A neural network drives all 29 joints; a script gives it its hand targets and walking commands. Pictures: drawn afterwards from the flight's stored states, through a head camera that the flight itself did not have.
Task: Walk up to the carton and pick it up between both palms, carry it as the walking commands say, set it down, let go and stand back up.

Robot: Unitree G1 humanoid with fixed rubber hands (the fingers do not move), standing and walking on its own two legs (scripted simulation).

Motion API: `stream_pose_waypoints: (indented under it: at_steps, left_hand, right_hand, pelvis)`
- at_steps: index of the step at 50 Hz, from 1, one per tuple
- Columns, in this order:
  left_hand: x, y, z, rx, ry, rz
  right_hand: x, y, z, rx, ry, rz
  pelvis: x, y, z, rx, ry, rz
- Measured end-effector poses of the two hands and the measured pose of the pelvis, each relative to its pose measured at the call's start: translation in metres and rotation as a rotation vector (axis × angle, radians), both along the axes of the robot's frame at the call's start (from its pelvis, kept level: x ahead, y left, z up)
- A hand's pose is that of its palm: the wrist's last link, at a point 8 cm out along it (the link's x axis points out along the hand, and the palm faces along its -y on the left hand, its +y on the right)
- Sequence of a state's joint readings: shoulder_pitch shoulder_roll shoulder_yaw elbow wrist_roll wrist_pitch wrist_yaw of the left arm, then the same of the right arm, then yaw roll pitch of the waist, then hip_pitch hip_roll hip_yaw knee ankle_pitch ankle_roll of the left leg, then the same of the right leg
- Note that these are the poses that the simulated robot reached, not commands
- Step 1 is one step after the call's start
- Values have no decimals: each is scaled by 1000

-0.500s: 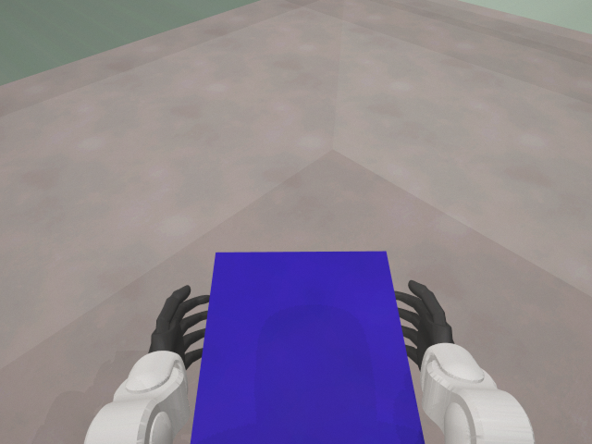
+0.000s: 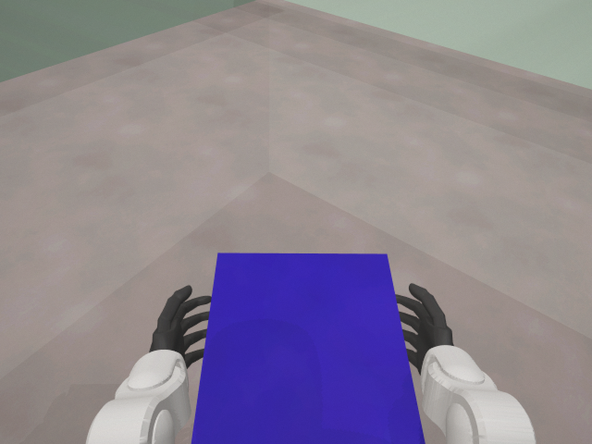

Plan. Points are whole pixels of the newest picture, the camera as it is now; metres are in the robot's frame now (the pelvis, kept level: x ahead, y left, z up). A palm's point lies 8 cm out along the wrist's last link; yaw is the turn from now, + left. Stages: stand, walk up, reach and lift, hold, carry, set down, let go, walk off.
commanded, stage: carry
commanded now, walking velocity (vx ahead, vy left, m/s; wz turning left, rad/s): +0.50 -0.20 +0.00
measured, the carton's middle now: (300, 376) +0.24 -0.01 +0.01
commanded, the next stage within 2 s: none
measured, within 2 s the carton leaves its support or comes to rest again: neither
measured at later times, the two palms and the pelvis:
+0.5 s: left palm (268, 178) +0.54 +0.02 +0.08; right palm (427, 169) +0.57 -0.26 +0.08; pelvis +0.32 -0.14 -0.01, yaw +5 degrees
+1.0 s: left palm (293, 82) +0.89 -0.04 +0.08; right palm (415, 82) +0.88 -0.33 +0.10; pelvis +0.65 -0.18 +0.00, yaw +0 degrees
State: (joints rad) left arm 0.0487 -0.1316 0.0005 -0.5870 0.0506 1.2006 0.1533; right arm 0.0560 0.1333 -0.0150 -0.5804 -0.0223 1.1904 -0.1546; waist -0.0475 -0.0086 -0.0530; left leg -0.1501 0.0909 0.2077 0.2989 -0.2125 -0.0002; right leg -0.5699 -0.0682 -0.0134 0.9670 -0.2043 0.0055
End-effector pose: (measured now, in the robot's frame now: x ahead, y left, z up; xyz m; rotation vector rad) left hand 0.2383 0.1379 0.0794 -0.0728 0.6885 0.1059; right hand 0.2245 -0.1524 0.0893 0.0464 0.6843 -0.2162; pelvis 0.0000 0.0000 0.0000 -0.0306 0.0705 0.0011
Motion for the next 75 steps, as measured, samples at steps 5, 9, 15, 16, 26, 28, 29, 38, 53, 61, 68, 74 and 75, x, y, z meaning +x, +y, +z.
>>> stream_pose_waypoints:
  at_steps: [5,9,15,16,26,28,29,38,53,61,68,74,75]
  left_hand:
    - [64,-21,5,-9,-44,43]
    - [120,-47,-1,13,-77,85]
    - [189,-80,-19,60,10,138]
    - [198,-84,-19,61,26,145]
    - [311,-116,5,43,-27,156]
    - [339,-121,8,39,-45,148]
    - [353,-123,9,38,-53,143]
    - [493,-131,-11,4,-59,99]
    - [689,-192,3,-20,-40,32]
    - [798,-242,-15,53,-61,118]
    - [861,-270,-15,59,31,159]
    - [932,-293,2,40,-22,152]
    - [946,-296,5,38,-32,149]
  right_hand:
    - [76,-22,7,-7,-44,41]
    - [144,-48,-6,11,-76,86]
    - [232,-79,-34,46,8,148]
    - [242,-82,-34,49,25,153]
    - [355,-115,-9,43,-29,154]
    - [381,-120,-4,40,-47,146]
    - [393,-122,-3,38,-55,142]
    - [520,-131,-14,-2,-60,103]
    - [697,-192,8,-15,-41,27]
    - [834,-242,-26,39,-63,124]
    - [907,-269,-31,53,29,161]
    - [975,-292,-11,41,-24,148]
    - [987,-295,-8,39,-34,145]
  pelvis:
    - [68,-32,-3,-13,2,14]
    - [132,-66,-21,4,-9,52]
    - [204,-108,-27,20,1,80]
    - [215,-113,-23,23,4,82]
    - [332,-146,-5,38,17,74]
    - [359,-149,-6,42,13,67]
    - [373,-150,-7,43,11,64]
    - [507,-151,-29,61,-18,-4]
    - [690,-200,-1,-18,0,7]
    - [809,-267,-35,4,-9,68]
    - [881,-302,-15,25,6,86]
    - [952,-322,-6,36,15,75]
    - [965,-325,-5,39,15,72]
